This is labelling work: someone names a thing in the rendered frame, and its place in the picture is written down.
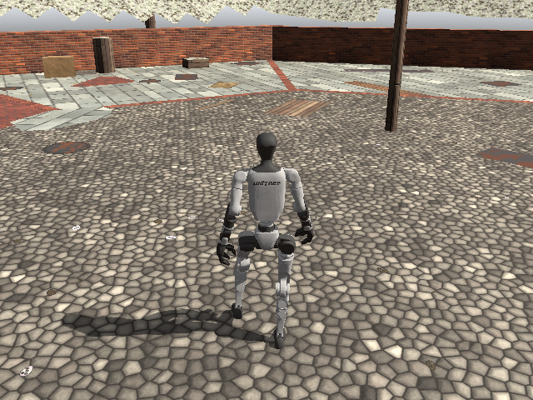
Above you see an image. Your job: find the robot left shin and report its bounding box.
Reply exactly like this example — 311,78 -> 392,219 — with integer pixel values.
235,257 -> 247,308

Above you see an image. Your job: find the robot right upper arm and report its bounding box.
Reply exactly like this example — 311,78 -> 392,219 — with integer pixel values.
284,168 -> 306,213

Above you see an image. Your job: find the robot right forearm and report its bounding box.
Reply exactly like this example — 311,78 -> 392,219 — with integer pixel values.
297,200 -> 312,231

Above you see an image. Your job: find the robot left forearm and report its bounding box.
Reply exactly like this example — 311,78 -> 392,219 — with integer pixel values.
218,203 -> 237,245

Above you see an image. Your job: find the right robot thigh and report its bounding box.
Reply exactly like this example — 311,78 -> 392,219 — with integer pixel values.
276,233 -> 296,298

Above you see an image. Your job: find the right robot hand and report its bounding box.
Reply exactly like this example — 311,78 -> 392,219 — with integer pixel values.
295,227 -> 314,244

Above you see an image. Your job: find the robot left upper arm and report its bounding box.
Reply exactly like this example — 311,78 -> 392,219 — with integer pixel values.
228,168 -> 250,216

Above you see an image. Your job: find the left robot hand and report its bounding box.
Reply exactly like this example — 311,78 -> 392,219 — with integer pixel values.
217,243 -> 236,266

